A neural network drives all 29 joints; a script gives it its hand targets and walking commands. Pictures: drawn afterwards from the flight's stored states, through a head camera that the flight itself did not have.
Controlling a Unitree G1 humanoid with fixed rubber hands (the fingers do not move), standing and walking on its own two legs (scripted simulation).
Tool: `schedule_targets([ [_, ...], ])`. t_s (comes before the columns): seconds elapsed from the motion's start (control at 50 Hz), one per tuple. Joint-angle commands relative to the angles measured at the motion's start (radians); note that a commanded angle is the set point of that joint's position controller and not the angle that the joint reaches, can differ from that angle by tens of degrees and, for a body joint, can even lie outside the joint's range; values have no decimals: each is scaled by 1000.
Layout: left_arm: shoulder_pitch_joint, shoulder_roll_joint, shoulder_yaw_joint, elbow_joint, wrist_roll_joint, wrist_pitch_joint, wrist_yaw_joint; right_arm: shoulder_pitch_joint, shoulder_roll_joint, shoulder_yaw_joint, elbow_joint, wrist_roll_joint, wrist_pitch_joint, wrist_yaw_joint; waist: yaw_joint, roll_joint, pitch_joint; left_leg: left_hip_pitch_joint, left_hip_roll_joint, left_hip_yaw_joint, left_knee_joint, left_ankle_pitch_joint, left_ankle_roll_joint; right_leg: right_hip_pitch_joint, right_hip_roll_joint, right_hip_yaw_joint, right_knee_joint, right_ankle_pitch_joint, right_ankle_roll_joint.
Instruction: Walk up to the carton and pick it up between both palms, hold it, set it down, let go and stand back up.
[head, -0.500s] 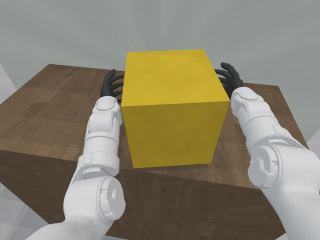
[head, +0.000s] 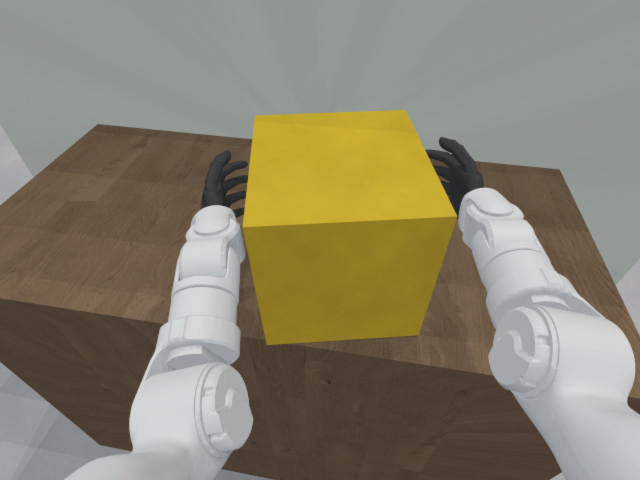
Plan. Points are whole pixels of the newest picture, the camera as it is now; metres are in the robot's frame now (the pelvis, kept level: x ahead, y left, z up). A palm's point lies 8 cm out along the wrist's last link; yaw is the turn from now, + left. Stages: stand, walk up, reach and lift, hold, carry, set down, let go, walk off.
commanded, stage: set down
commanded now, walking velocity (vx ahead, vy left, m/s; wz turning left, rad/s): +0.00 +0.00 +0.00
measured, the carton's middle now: (337, 225) +0.45 +0.05 +0.11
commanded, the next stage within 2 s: none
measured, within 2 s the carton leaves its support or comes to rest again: neither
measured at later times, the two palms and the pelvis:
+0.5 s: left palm (219, 213) +0.39 +0.20 +0.16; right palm (465, 198) +0.45 -0.11 +0.17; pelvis +0.00 +0.00 +0.00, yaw +0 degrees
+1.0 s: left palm (222, 211) +0.39 +0.20 +0.16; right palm (467, 201) +0.46 -0.11 +0.16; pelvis +0.00 +0.00 +0.00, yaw +0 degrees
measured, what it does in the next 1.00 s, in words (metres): stands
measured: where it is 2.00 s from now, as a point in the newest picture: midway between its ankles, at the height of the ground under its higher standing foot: outside the picture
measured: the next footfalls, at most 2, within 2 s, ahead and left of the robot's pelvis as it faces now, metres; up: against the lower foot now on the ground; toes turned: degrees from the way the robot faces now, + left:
none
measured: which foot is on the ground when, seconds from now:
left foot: down 0.00-1.00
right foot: down 0.00-1.00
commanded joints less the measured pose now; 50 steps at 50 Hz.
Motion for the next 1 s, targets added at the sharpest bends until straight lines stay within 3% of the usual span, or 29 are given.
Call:
schedule_targets([
  [0.0, -491, -364, -171, -52, 66, -45, -87, -460, 374, 48, -145, 16, -70, 141, 32, -10, -400, 130, -36, 124, 4, 458, -35, 99, 27, -154, 2, 141, 6],
  [0.1, -474, -379, -149, -53, 84, -48, -91, -470, 402, 48, -181, 3, -75, 143, 52, -19, -415, 96, -50, 139, -3, 416, -27, 139, 25, -150, 10, 152, 11],
  [0.2, -436, -391, -152, -36, 101, -47, -102, -418, 419, 34, -162, -20, -66, 146, 34, -16, -379, 101, -46, 135, -8, 412, -25, 127, 22, -150, 13, 138, 14],
  [0.22, -441, -408, -137, -55, 105, -45, -102, -437, 425, 36, -216, -17, -74, 146, 44, -14, -401, 106, -47, 140, -6, 422, -23, 144, 23, -147, 7, 147, 13],
  [0.26, -425, -376, -118, -23, 107, -39, -106, -412, 396, 33, -184, -27, -59, 148, 40, -38, -342, 85, -50, 139, -24, 377, -14, 151, 18, -147, 1, 120, 18],
  [0.3, -409, -383, -129, -34, 106, -36, -103, -394, 409, 54, -180, -4, -56, 157, 44, -25, -333, 96, -49, 140, -22, 375, -15, 148, 23, -147, 7, 122, 14],
  [0.36, -412, -389, -129, -61, 112, -33, -110, -362, 417, 39, -166, -27, -45, 154, 16, -14, -320, 95, -52, 142, -21, 366, -12, 147, 18, -145, 13, 137, 16],
  [0.42, -404, -385, -116, -56, 116, -42, -109, -391, 422, 58, -214, -15, -55, 158, 51, -19, -363, 87, -55, 146, -22, 369, -8, 151, 20, -135, 12, 137, 16],
  [0.44, -415, -447, -100, -72, 134, -44, -118, -389, 540, 64, -241, -36, -54, 164, 50, -49, -315, 101, -49, 141, -34, 349, 2, 151, 17, -143, 5, 105, 21],
  [0.46, -389, -379, -117, -52, 112, -39, -113, -378, 421, 46, -215, -30, -52, 154, 35, -17, -358, 92, -57, 150, -23, 379, -6, 151, 18, -136, 17, 150, 15],
  [0.5, -389, -412, -103, -47, 136, -28, -120, -351, 487, 41, -211, -47, -38, 156, 29, -30, -275, 97, -56, 145, -34, 361, -4, 154, 16, -143, 0, 108, 21],
  [0.52, -367, -356, -110, -37, 123, -21, -116, -346, 384, 26, -220, -30, -38, 153, 21, -20, -297, 114, -49, 142, -31, 366, -11, 129, 20, -144, 3, 108, 16],
  [0.56, -397, -373, -99, -78, 134, -35, -112, -341, 434, 26, -204, -55, -37, 156, 24, -22, -308, 116, -52, 145, -28, 371, -5, 136, 16, -147, 8, 102, 17],
  [0.6, -373, -357, -70, -58, 153, -32, -111, -349, 438, 38, -221, -62, -32, 154, 47, -37, -284, 105, -53, 150, -36, 366, 5, 151, 14, -136, 1, 105, 17],
  [0.62, -392, -374, -89, -84, 149, -38, -109, -346, 455, 32, -221, -55, -36, 155, 32, -17, -314, 127, -50, 146, -31, 393, -3, 142, 17, -139, 5, 110, 15],
  [0.74, -373, -230, -52, -69, 132, -43, -75, -314, 303, 15, -225, -44, -37, 114, 36, -26, -288, 100, -57, 151, -23, 404, 2, 156, 14, -137, 12, 128, 22],
  [0.78, -381, -195, -37, -48, 110, -46, -54, -333, 256, 39, -245, -9, -37, 98, 49, -48, -261, 84, -52, 148, -29, 384, 4, 156, 19, -136, 13, 113, 22],
  [0.8, -378, -113, -42, -59, 92, -51, -31, -323, 148, 42, -240, 20, -46, 84, 46, -22, -298, 102, -53, 151, -23, 391, -2, 145, 23, -139, 17, 124, 17],
  [0.86, -399, -18, -116, -67, 6, -55, 28, -362, 7, 91, -197, 90, -46, 36, 26, -19, -309, 112, -34, 126, 5, 417, -25, 67, 38, -147, 19, 107, 0],
  [0.88, -408, 16, -141, -58, -27, -56, 52, -392, -61, 139, -205, 157, -48, 20, 41, -2, -363, 106, -33, 121, 27, 460, -36, 61, 54, -144, 28, 135, -12],
  [0.9, -411, 61, -182, -38, -74, -53, 72, -396, -120, 180, -170, 212, -45, 1, 27, 6, -386, 113, -26, 111, 47, 483, -44, 38, 58, -137, 32, 155, -21],
  [0.92, -435, 37, -202, 2, -90, -51, 83, -419, -96, 214, -116, 238, -39, -12, 36, -5, -337, 84, -28, 112, 41, 442, -43, 12, 59, -133, 27, 133, -26],
  [0.94, -441, 77, -221, 21, -123, -53, 99, -427, -173, 241, -94, 287, -42, -28, 40, -13, -357, 85, -26, 112, 50, 437, -51, -5, 67, -130, 30, 133, -35],
  [0.96, -440, 158, -218, 76, -150, -54, 115, -445, -263, 270, -82, 339, -41, -45, 63, -14, -341, 53, -29, 123, 45, 393, -55, 16, 67, -114, 32, 140, -40],
  [0.98, -465, 124, -237, 114, -164, -61, 116, -465, -214, 318, -59, 360, -33, -49, 66, -53, -318, -1, -32, 123, 36, 314, -44, 12, 64, -102, 29, 106, -32],
])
